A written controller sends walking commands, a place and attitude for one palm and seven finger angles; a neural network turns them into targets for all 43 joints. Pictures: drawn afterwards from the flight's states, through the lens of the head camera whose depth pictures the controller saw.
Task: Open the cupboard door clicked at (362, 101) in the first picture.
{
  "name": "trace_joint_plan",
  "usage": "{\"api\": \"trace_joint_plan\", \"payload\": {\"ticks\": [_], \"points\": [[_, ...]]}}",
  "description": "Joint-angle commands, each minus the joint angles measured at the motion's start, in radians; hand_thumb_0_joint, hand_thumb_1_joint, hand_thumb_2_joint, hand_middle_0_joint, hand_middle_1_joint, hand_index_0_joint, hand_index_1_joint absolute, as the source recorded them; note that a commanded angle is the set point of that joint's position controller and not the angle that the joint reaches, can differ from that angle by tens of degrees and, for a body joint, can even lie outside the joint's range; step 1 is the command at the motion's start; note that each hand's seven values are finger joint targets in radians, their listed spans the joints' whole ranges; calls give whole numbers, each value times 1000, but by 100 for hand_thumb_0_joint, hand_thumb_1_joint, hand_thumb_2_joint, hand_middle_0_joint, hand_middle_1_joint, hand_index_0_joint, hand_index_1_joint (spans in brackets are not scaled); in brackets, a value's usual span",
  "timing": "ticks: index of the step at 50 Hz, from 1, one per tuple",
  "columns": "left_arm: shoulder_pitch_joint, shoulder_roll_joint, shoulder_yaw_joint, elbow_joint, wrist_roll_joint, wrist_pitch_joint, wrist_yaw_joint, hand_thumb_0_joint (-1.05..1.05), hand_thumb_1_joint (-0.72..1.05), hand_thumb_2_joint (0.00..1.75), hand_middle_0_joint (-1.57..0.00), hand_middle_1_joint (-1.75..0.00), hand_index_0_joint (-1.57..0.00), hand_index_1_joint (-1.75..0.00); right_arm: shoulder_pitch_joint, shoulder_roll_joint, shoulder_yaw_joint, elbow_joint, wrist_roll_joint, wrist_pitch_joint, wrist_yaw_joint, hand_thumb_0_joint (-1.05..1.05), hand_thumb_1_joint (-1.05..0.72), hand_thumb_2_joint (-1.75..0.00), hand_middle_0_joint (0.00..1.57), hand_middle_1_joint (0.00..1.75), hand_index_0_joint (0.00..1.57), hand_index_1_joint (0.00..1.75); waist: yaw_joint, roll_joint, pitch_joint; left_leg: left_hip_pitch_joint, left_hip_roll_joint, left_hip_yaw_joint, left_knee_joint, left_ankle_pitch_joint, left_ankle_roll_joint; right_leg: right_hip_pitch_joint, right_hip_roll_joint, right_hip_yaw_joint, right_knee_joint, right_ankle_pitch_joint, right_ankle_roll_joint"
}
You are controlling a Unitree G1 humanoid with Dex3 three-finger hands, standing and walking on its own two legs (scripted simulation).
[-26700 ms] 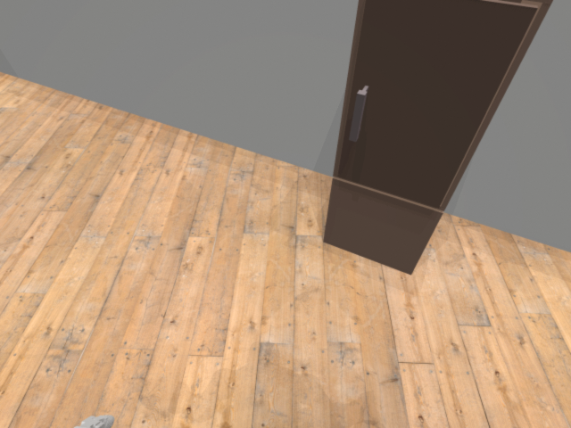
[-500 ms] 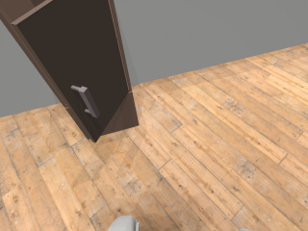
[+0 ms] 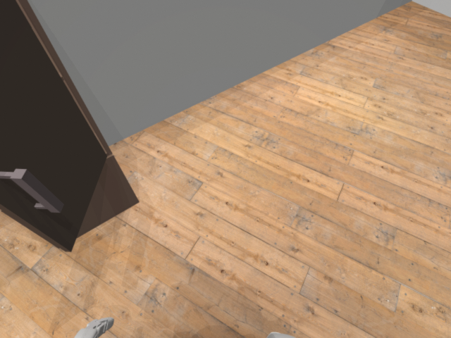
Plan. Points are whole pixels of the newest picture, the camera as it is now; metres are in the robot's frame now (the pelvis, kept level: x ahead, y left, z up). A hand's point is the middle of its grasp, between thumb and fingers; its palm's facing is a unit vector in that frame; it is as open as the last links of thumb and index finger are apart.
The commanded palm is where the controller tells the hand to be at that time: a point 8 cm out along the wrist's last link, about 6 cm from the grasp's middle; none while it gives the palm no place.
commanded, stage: walk to a spot facing it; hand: left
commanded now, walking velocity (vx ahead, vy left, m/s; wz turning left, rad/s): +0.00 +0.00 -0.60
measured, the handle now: (31, 192) +0.38 +0.45 -0.06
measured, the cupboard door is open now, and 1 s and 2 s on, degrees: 51 51 51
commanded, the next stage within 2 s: turn to face it in 1.74 s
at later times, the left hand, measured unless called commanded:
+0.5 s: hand (166, 290) +0.22 +0.14 -0.15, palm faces -0.30 -0.94 -0.16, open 7.4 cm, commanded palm none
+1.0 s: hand (246, 234) +0.35 -0.02 -0.15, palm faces -0.47 -0.85 -0.22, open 7.2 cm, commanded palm none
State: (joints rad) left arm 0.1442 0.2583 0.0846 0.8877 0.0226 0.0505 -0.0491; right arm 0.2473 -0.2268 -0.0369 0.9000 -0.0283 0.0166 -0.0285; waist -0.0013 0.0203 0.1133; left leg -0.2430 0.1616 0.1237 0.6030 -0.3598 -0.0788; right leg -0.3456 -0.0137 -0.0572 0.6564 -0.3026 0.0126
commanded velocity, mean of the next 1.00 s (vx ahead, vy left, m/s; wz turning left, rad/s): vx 0.31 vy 0.00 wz -0.45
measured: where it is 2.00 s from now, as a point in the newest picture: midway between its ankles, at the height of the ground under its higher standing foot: (330, 237)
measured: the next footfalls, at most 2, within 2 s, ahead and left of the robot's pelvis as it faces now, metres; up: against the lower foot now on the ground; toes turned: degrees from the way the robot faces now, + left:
right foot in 0.02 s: +0.05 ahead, -0.12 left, +0.00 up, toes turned -3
left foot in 0.32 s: +0.10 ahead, +0.11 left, +0.00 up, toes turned -8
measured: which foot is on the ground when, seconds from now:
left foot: down 0.00-0.00, up 0.02-0.30, down 0.32-0.70, up 0.72-1.00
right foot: up 0.00-0.00, down 0.02-0.32, up 0.34-0.68, down 0.70-1.00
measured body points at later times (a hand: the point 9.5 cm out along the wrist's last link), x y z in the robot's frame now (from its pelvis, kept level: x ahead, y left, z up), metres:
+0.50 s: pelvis +0.07 -0.01 +0.02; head +0.10 -0.01 +0.46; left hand +0.23 +0.19 -0.13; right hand -0.01 -0.24 -0.12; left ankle +0.06 +0.12 -0.73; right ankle +0.04 -0.14 -0.64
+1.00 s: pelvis +0.21 -0.17 +0.02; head +0.23 -0.19 +0.46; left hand +0.37 +0.02 -0.13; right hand +0.15 -0.41 -0.13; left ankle +0.34 -0.05 -0.67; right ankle +0.16 -0.20 -0.73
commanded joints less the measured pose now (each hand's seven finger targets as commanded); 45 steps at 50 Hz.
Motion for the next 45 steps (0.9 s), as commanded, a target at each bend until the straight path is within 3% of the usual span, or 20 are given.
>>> {"api": "trace_joint_plan", "payload": {"ticks": [1, 5, 8, 11, 14, 15, 16, 17, 18, 20, 23, 30, 32, 33, 34, 35, 36, 37, 40, 45], "points": [[247, 284, 53, 2, -8, -40, 49, 0, 90, 90, -20, -30, -20, -30, -55, -126, -34, -118, 22, -1, -9, 0, -90, -90, 20, 30, 20, 30, 123, -285, -225, -363, -76, -86, 519, -311, 16, 395, -404, 493, -278, 667, -258], [52, 162, 33, -41, 2, -30, 70, 0, 90, 90, -20, -30, -20, -30, -54, -95, -36, -72, 16, 4, -3, 0, -90, -90, 20, 30, 20, 30, 23, -220, -177, -305, -59, -122, 506, -124, 9, 217, -229, 367, -263, 418, -222], [61, 169, 33, -38, 4, -37, 63, 0, 90, 90, -20, -30, -20, -30, -45, -69, -31, -66, 13, 0, 7, 0, -90, -90, 20, 30, 20, 30, 21, -146, -166, -226, -94, -84, 322, -92, 8, 168, -200, 397, -301, 221, -224], [68, 179, 39, -31, 6, -41, 50, 0, 90, 90, -20, -30, -20, -30, -37, -67, -35, -72, 13, -18, 17, 0, -90, -90, 20, 30, 20, 30, 31, -188, -134, -167, -129, -62, 172, -94, 24, 126, -174, 444, -343, -60, -226], [-15, 143, 35, -52, 0, -42, 37, 0, 90, 90, -20, -30, -20, -30, 121, -89, -39, -28, 11, -40, 10, 0, -90, -90, 20, 30, 20, 30, -69, -126, -95, 176, -132, -58, -112, 11, 39, -178, -95, 401, -274, -310, -162], [-15, 69, 19, -72, -1, -42, 29, 0, 90, 90, -20, -30, -20, -30, 215, -152, -52, -3, 1, -48, -3, 0, -90, -90, 20, 30, 20, 30, -107, 106, -115, 324, 18, -250, -270, -203, 87, -346, 21, 302, -71, -352, -104], [-60, 20, 7, -117, -11, -45, 21, 0, 90, 90, -20, -30, -20, -30, 317, -255, -68, 12, -21, -58, -13, 0, -90, -90, 20, 30, 20, 30, -147, 368, -96, 345, 329, -657, -448, -450, 205, -498, 117, 85, 265, -360, -39], [-152, 57, 21, -153, 1, -59, 4, 0, 90, 90, -20, -30, -20, -30, 300, -263, -67, 7, -16, -63, -19, 0, -90, -90, 20, 30, 20, 30, -140, 167, -26, 217, 399, -720, -507, -448, 282, -506, 3, 131, 393, -266, -40], [-141, 54, 28, -130, 13, -65, -3, 0, 90, 90, -20, -30, -20, -30, 253, -221, -54, -7, -21, -69, -8, 0, -90, -90, 20, 30, 20, 30, -98, 77, 1, 134, 335, -642, -493, -374, 257, -471, -7, 123, 497, -180, -37], [-67, 27, 24, -84, 15, -61, -20, 0, 90, 90, -20, -30, -20, -30, 136, -141, -28, -25, -12, -82, -7, 0, -90, -90, 20, 30, 20, 30, -25, 124, 0, 117, 217, -345, -437, -97, 188, -447, -55, 83, 539, -29, -20], [-68, -24, 1, -71, 10, -50, -29, 0, 90, 90, -20, -30, -20, -30, 215, -101, -11, 20, -5, -97, -10, 0, -90, -90, 20, 30, 20, 30, -31, 136, -62, 208, 142, -104, -370, 279, 158, -426, -52, 29, 489, 68, -8], [-191, -23, -12, -88, 4, -50, -30, 0, 90, 90, -20, -30, -20, -30, 275, -112, -19, 70, -17, -86, 0, 0, -90, -90, 20, 30, 20, 30, -63, 168, -25, 174, 187, 45, -337, 365, 158, -205, -34, -72, 85, 42, -44], [-107, 4, -3, -60, 3, -54, -26, 0, 90, 90, -20, -30, -20, -30, 243, -140, -23, 68, -13, -81, 1, 0, -90, -90, 20, 30, 20, 30, -9, 135, -64, 140, 195, 72, -228, 492, 148, -20, 1, -98, 27, 11, -73], [21, 26, 7, -16, 4, -61, -21, 0, 90, 90, -20, -30, -20, -30, 213, -151, -24, 66, -8, -78, 3, 0, -90, -90, 20, 30, 20, 30, 56, 98, -122, 79, 158, 115, -62, 557, 123, 174, 37, -120, -31, 32, -93], [218, 99, 29, 44, 7, -74, -10, 0, 90, 90, -20, -30, -20, -30, 176, -133, -21, 51, 6, -80, 12, 0, -90, -90, 20, 30, 20, 30, 148, -14, -212, -107, 100, 158, 194, 496, 83, 489, -9, -39, -83, 10, -132], [380, 242, 68, 80, 4, -84, 13, 0, 90, 90, -20, -30, -20, -30, 163, -50, -5, 5, 28, -80, 24, 0, -90, -90, 20, 30, 20, 30, 202, -319, -334, -423, -71, 159, 586, -189, 29, 711, -341, 499, -248, -69, -248], [360, 275, 64, 81, -21, -75, 27, 0, 90, 90, -20, -30, -20, -30, 58, -67, -20, -31, 25, -74, 16, 0, -90, -90, 20, 30, 20, 30, 187, -267, -245, -534, -67, -36, 752, -278, 43, 580, -425, 678, -400, -83, -288], [242, 230, 50, 49, -19, -74, 34, 0, 90, 90, -20, -30, -20, -30, 41, -72, -29, -24, 22, -74, 16, 0, -90, -90, 20, 30, 20, 30, 125, -195, -167, -533, -22, -98, 804, -135, 47, 412, -397, 629, -436, -239, -282], [57, 88, 10, 4, -6, -92, 48, 0, 90, 90, -20, -30, -20, -30, 95, -43, -30, 48, -2, -51, 18, 0, -90, -90, 20, 30, 20, 30, 1, -145, -114, -337, 22, -111, 605, 38, 34, 113, -256, 339, -456, -81, -210], [116, 48, 13, 57, -1, -119, 46, 0, 90, 90, -20, -30, -20, -30, 83, -7, -33, 51, -3, -34, 30, 0, -90, -90, 20, 30, 20, 30, -22, -79, -117, -313, -15, -86, 393, 124, 28, 134, -198, 268, -486, 26, -218]]}}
